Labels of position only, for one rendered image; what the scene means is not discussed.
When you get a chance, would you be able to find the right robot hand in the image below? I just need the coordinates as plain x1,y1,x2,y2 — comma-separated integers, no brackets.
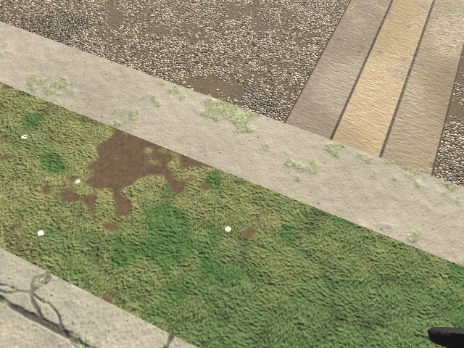
428,327,464,348

